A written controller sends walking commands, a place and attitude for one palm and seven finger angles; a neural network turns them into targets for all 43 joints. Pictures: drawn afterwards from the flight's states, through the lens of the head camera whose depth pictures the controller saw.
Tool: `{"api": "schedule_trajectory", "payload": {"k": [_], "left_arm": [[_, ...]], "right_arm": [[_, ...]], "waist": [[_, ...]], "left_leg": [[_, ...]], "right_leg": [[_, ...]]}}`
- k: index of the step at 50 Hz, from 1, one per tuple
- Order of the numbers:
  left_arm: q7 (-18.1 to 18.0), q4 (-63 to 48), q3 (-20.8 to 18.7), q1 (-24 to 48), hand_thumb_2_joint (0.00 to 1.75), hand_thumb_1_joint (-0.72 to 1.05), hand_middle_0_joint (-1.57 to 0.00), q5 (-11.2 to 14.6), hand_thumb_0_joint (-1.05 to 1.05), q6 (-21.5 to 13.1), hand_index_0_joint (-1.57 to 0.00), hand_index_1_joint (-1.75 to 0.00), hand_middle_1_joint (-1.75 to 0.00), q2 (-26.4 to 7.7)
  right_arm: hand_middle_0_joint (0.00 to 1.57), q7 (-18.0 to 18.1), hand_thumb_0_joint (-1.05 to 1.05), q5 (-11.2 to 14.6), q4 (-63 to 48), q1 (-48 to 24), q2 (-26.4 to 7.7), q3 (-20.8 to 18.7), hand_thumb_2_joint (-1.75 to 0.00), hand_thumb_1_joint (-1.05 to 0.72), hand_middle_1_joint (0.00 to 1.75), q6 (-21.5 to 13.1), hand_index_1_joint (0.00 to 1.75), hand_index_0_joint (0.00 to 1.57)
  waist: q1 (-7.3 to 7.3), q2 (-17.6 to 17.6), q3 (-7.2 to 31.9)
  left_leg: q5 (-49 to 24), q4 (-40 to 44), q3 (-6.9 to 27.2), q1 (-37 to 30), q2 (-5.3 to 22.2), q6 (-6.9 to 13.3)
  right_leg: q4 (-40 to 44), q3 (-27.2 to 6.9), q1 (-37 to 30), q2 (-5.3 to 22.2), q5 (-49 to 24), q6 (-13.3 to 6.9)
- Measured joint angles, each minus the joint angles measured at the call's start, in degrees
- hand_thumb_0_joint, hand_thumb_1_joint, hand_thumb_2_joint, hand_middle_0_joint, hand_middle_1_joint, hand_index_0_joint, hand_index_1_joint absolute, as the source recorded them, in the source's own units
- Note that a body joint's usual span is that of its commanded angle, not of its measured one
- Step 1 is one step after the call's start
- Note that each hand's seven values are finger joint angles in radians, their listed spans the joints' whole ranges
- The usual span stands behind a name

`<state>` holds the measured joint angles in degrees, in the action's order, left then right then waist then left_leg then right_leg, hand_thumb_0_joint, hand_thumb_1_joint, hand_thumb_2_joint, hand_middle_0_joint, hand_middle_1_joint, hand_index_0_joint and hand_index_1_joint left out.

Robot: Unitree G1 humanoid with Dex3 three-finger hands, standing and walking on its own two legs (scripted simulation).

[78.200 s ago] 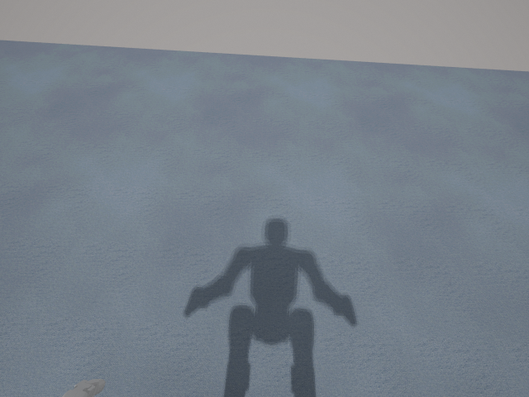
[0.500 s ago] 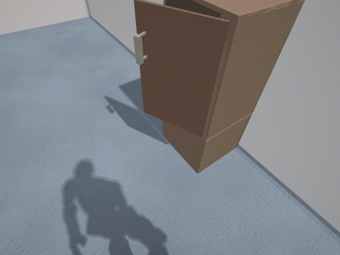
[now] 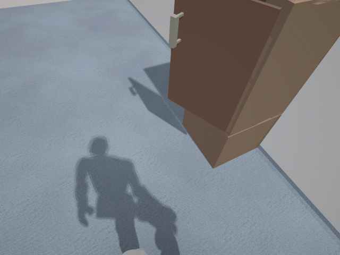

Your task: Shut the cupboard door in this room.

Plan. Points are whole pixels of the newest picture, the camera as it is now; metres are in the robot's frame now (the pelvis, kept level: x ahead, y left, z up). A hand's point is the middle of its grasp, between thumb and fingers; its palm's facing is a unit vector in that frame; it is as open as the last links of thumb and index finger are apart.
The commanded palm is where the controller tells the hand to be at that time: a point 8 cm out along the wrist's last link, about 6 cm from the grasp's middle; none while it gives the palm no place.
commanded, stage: walk to a spot facing it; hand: left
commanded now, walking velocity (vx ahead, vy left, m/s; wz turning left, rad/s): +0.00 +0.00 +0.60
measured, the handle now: (176, 30) +0.89 +0.00 +0.07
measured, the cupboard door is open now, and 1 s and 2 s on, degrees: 25 25 25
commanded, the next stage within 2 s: none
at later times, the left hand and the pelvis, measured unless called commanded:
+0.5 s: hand out of the picture +0.04 +0.19 -0.14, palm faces +0.24 -0.92 -0.32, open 7.4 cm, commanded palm none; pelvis -0.01 -0.05 +0.01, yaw +16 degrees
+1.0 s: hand out of the picture -0.06 +0.17 -0.15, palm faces +0.58 -0.76 -0.29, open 7.4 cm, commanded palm none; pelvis +0.01 -0.06 +0.01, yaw +35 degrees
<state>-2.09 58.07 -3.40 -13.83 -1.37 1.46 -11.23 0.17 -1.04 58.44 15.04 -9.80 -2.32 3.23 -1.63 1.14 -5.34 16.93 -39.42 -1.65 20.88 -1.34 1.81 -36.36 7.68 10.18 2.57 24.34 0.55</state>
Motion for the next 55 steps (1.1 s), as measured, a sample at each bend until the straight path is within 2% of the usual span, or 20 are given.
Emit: {"api": "schedule_trajectory", "payload": {"k": [3,5,8,13,18,21,23,26,29,32,36,38,39,41,43,45,48,52,53,55], "left_arm": [[-0.03,-1.14,-0.43,1.52,0.90,0.91,-0.20,0.22,0.01,1.21,-0.20,-0.30,-0.30,-0.73],[0.16,-1.73,-0.74,2.60,0.90,0.91,-0.20,0.05,0.01,1.70,-0.20,-0.30,-0.30,-1.27],[0.67,-3.13,-1.00,3.95,0.90,0.91,-0.20,-0.14,0.01,1.34,-0.20,-0.30,-0.30,-2.04],[0.98,-5.69,-1.07,5.58,0.90,0.91,-0.20,-0.30,0.01,0.90,-0.20,-0.30,-0.30,-2.97],[0.96,-7.41,-0.79,6.91,0.90,0.91,-0.20,-0.20,0.01,0.99,-0.20,-0.30,-0.30,-3.23],[0.95,-8.36,-0.42,6.64,0.90,0.91,-0.20,0.03,0.01,0.64,-0.20,-0.30,-0.30,-3.07],[0.86,-9.45,-0.27,5.21,0.90,0.91,-0.20,-0.30,0.01,-0.19,-0.20,-0.30,-0.30,-3.69],[0.25,-8.34,0.12,4.59,0.90,0.91,-0.20,-0.28,0.01,0.38,-0.20,-0.30,-0.30,-1.85],[0.04,-7.52,0.34,3.23,0.90,0.91,-0.20,-0.30,0.01,0.20,-0.20,-0.30,-0.30,-0.95],[0.28,-7.41,0.56,2.20,0.90,0.91,-0.20,-0.38,0.01,-0.38,-0.20,-0.30,-0.30,-0.54],[0.65,-7.69,0.46,0.86,0.90,0.90,-0.20,-0.51,0.01,-0.81,-0.21,-0.30,-0.30,-0.41],[0.79,-7.65,0.24,-0.25,0.90,0.90,-0.20,-0.28,0.01,-0.73,-0.21,-0.30,-0.30,-0.78],[0.90,-7.67,0.08,-0.94,0.90,0.90,-0.20,-0.04,0.01,-0.47,-0.21,-0.30,-0.30,-0.91],[0.74,-7.04,-0.25,-0.76,0.90,0.90,-0.20,0.04,0.01,0.81,-0.21,-0.30,-0.30,-2.07],[0.53,-6.25,-0.64,-0.11,0.90,0.91,-0.20,0.06,0.01,1.94,-0.21,-0.30,-0.30,-2.89],[0.70,-6.17,-0.96,0.77,0.90,0.91,-0.20,0.16,0.01,2.38,-0.20,-0.30,-0.30,-3.29],[1.15,-7.24,-1.07,1.95,0.90,0.91,-0.20,0.27,0.01,2.12,-0.20,-0.30,-0.30,-3.28],[1.62,-9.61,-0.90,2.21,0.90,0.91,-0.20,0.16,0.01,0.52,-0.20,-0.30,-0.30,-3.00],[1.63,-10.43,-0.84,1.75,0.90,0.91,-0.20,-0.12,0.01,-0.19,-0.20,-0.30,-0.30,-3.30],[1.33,-10.65,-0.47,2.23,0.90,0.91,-0.20,-0.52,0.01,-0.78,-0.20,-0.30,-0.30,-2.35]], "right_arm": [[0.20,0.11,0.01,-0.57,-1.63,-1.18,-0.38,0.05,-0.90,-0.91,0.30,-0.62,0.30,0.20],[0.20,0.38,0.01,-0.72,-2.53,-1.89,-0.58,0.15,-0.90,-0.91,0.30,-0.83,0.30,0.20],[0.20,0.60,0.01,-0.70,-3.45,-2.39,-1.01,0.18,-0.90,-0.91,0.30,-1.24,0.30,0.20],[0.20,0.48,0.00,-0.66,-4.24,-2.65,-1.98,-0.30,-0.90,-0.91,0.30,-1.13,0.30,0.20],[0.20,0.09,0.01,-0.85,-4.92,-2.70,-3.07,-1.16,-0.90,-0.91,0.30,-0.30,0.30,0.20],[0.20,-0.05,0.01,-0.75,-5.36,-2.57,-3.75,-1.82,-0.90,-0.91,0.30,0.47,0.30,0.20],[0.20,-0.22,0.01,-0.29,-5.87,-2.19,-3.72,-2.36,-0.90,-0.91,0.30,0.95,0.30,0.20],[0.20,-0.63,0.01,-0.62,-5.97,-3.23,-5.30,-3.38,-0.90,-0.91,0.30,1.40,0.30,0.20],[0.19,-1.18,0.01,-0.35,-6.51,-3.52,-5.30,-3.27,-0.90,-0.91,0.30,1.24,0.30,0.20],[0.19,-1.55,0.01,-0.01,-6.86,-3.99,-4.61,-2.63,-0.90,-0.91,0.30,1.26,0.30,0.20],[0.19,-1.83,0.01,0.25,-6.86,-5.61,-3.81,-1.74,-0.90,-0.91,0.30,1.24,0.30,0.20],[0.19,-1.97,0.01,0.22,-7.36,-6.36,-3.65,-1.26,-0.90,-0.91,0.30,0.68,0.30,0.20],[0.19,-2.03,0.01,0.04,-7.80,-6.60,-3.89,-1.13,-0.90,-0.91,0.30,0.09,0.30,0.20],[0.19,-1.65,0.01,-0.11,-7.97,-7.96,-3.08,-0.92,-0.90,-0.91,0.30,-0.76,0.30,0.20],[0.20,-1.00,0.01,-0.36,-8.48,-8.23,-2.38,-0.49,-0.90,-0.91,0.30,-1.32,0.30,0.20],[0.20,-0.43,0.01,-0.55,-8.83,-8.06,-2.03,-0.21,-0.90,-0.91,0.30,-1.41,0.30,0.20],[0.20,-0.09,0.00,-0.76,-8.79,-7.62,-2.14,-0.06,-0.90,-0.91,0.30,-1.01,0.30,0.20],[0.20,-0.26,0.01,-0.60,-8.48,-6.64,-2.75,-0.48,-0.90,-0.91,0.30,0.20,0.30,0.20],[0.20,-0.41,0.01,-0.36,-8.66,-6.13,-2.75,-0.72,-0.90,-0.91,0.30,0.46,0.30,0.20],[0.20,-0.69,0.01,-0.23,-8.28,-6.30,-3.76,-1.69,-0.90,-0.91,0.30,1.05,0.30,0.20]], "waist": [[0.58,0.95,-0.80],[0.48,0.94,-0.83],[0.38,0.43,-0.46],[-0.02,-1.08,0.43],[-0.69,-2.39,0.84],[-0.73,-3.11,1.19],[0.08,-1.40,2.20],[-0.22,-3.69,0.39],[-0.77,-2.79,-0.85],[-0.72,-0.98,-1.90],[0.48,0.56,-2.66],[1.03,1.18,-2.40],[1.26,0.82,-1.85],[2.01,2.08,-2.39],[2.15,2.26,-2.32],[2.10,1.75,-2.15],[1.95,0.21,-1.75],[1.75,-1.75,-0.37],[1.84,-1.24,0.45],[1.78,-2.70,0.00]], "left_leg": [[-0.26,0.55,-0.30,0.58,-1.61,2.69],[-2.23,3.60,0.18,0.23,-2.18,2.76],[-5.63,8.67,1.75,-0.37,-2.69,2.78],[-9.07,13.22,5.62,-0.56,-2.72,2.10],[-10.09,13.44,9.97,0.53,-3.13,0.61],[-9.85,11.95,12.56,1.86,-3.84,-0.73],[-2.96,5.39,11.84,5.48,-5.70,-2.07],[6.57,-15.29,8.55,11.36,-4.31,-3.18],[7.70,-23.55,4.02,11.73,-1.51,-4.24],[8.93,-18.65,1.16,8.11,0.68,-4.67],[8.58,-7.25,-0.89,2.22,1.90,-4.04],[2.80,1.45,-1.58,-1.76,1.84,-3.34],[-0.87,4.17,-0.94,-2.71,2.05,-2.13],[0.94,1.66,-0.56,-1.69,1.28,-1.36],[2.09,1.65,0.52,-1.77,1.07,-1.54],[1.22,3.28,2.03,-2.39,0.94,-2.00],[-0.35,5.25,4.46,-3.15,0.94,-2.49],[-0.03,3.81,7.74,-2.10,0.64,-3.78],[1.54,1.72,7.89,-0.73,-0.12,-3.51],[9.18,-9.27,8.31,3.26,-0.70,-3.02]], "right_leg": [[-13.57,-3.12,6.41,0.41,4.71,0.26],[-21.44,-5.63,10.90,-0.30,3.07,0.52],[-24.87,-7.41,15.00,-0.49,-0.95,1.39],[-20.33,-8.74,16.26,-0.70,-2.13,2.46],[-12.37,-9.15,13.80,-1.84,-0.77,2.51],[-2.52,-8.83,9.53,-3.02,-2.62,1.86],[6.78,-9.96,6.42,-1.63,-4.02,-0.42],[4.81,-7.27,5.91,-1.60,-6.31,-0.47],[5.19,-5.36,3.88,0.20,-5.99,-0.19],[4.73,-3.22,2.61,2.52,-4.95,0.02],[2.11,0.09,2.40,4.91,-2.67,0.86],[-1.15,1.44,3.37,6.04,-0.65,1.59],[-4.62,1.90,5.12,6.22,0.34,1.98],[-14.60,-1.29,9.39,5.85,6.29,2.49],[-22.01,-3.73,13.02,4.24,7.26,2.73],[-24.42,-4.84,15.25,3.06,5.39,3.00],[-19.85,-5.46,15.70,1.67,3.65,3.05],[-4.45,-5.11,11.22,-0.03,-3.22,2.68],[-0.18,-5.44,10.10,0.46,-5.28,1.76],[-2.33,-3.62,10.76,0.79,-6.67,-0.02]]}}
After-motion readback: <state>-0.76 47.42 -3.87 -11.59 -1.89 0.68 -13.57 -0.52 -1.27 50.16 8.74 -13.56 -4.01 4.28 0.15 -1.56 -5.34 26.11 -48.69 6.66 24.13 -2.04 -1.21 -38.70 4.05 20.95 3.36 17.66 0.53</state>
